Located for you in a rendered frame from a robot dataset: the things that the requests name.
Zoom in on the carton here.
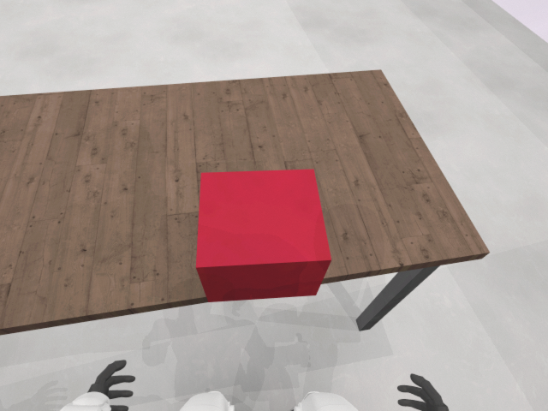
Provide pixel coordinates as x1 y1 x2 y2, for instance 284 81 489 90
196 169 331 302

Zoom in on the robot right hand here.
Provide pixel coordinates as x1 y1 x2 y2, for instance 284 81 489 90
397 373 449 411

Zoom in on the right robot thigh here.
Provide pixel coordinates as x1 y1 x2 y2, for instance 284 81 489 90
294 392 358 411

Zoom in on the robot thigh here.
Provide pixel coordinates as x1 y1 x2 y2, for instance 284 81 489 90
180 392 235 411
294 392 358 411

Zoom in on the robot left forearm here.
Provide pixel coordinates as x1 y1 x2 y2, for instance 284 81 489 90
60 392 111 411

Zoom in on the left robot thigh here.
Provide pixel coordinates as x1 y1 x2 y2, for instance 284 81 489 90
180 392 235 411

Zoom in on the robot left hand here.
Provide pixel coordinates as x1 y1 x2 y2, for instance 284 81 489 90
87 360 135 411

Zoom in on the table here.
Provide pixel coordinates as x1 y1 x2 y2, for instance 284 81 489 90
0 69 490 336

